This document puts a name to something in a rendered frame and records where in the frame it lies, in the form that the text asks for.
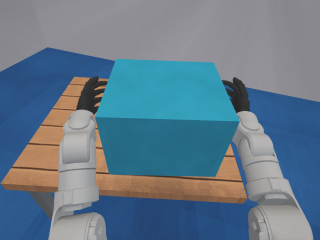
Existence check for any robot right upper arm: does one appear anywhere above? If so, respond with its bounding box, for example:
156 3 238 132
248 205 312 240

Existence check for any table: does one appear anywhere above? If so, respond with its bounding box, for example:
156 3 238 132
0 77 247 220

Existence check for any robot left upper arm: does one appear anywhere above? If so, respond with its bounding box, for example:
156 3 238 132
49 212 107 240

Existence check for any robot left forearm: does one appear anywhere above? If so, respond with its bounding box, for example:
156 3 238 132
48 109 99 240

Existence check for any robot right forearm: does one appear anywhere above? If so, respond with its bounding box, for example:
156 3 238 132
232 111 314 240

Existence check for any left robot hand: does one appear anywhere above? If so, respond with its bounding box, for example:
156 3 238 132
76 76 108 115

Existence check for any right robot hand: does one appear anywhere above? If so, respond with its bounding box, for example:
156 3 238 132
222 77 250 113

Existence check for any carton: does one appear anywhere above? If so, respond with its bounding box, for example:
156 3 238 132
95 59 240 177

